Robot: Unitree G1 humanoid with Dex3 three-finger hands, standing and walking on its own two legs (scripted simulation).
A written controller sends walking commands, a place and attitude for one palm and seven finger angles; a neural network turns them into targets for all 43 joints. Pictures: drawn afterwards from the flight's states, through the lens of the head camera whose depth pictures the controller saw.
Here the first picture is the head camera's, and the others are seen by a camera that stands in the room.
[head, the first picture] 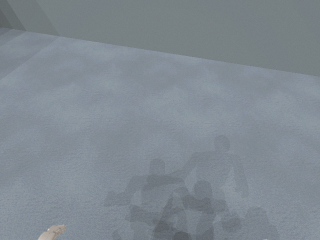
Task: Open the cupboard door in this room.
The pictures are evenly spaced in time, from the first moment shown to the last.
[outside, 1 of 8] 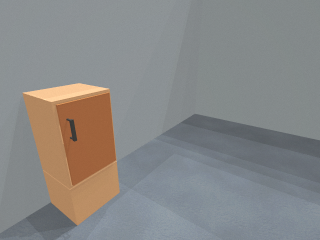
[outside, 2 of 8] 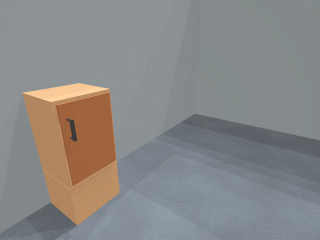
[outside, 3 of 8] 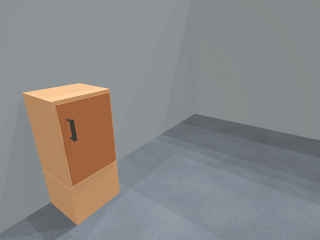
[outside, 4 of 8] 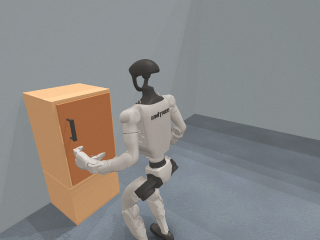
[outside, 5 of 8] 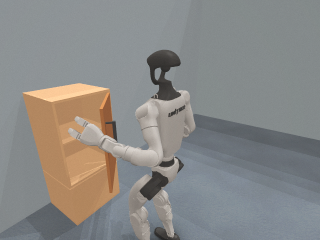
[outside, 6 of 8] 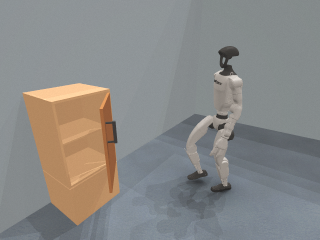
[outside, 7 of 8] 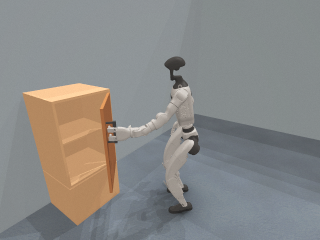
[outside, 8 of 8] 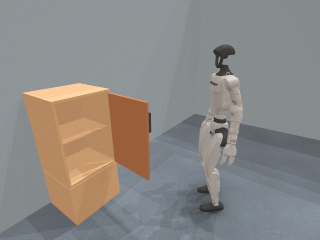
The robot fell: no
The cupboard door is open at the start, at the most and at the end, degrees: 0 86 86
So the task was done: yes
